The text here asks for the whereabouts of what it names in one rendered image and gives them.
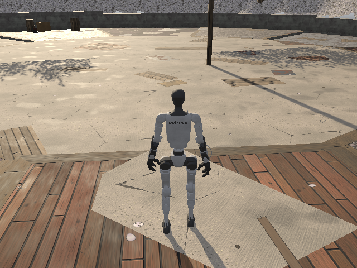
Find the left robot upper arm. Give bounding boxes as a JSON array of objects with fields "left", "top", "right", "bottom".
[{"left": 153, "top": 113, "right": 167, "bottom": 143}]

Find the right robot upper arm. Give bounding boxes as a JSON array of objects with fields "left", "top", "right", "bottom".
[{"left": 190, "top": 113, "right": 204, "bottom": 144}]

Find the left robot forearm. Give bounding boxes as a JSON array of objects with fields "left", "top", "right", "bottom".
[{"left": 148, "top": 135, "right": 159, "bottom": 159}]

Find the left robot hand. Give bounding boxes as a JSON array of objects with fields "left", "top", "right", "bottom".
[{"left": 147, "top": 158, "right": 160, "bottom": 171}]

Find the right robot hand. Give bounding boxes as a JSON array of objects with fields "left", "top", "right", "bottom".
[{"left": 198, "top": 162, "right": 211, "bottom": 177}]

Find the right robot forearm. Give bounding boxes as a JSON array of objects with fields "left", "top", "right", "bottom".
[{"left": 198, "top": 136, "right": 209, "bottom": 163}]

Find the robot right thigh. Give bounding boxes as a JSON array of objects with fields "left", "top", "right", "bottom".
[{"left": 186, "top": 155, "right": 197, "bottom": 193}]

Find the robot left shin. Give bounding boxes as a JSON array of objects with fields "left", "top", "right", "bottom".
[{"left": 162, "top": 188, "right": 170, "bottom": 226}]

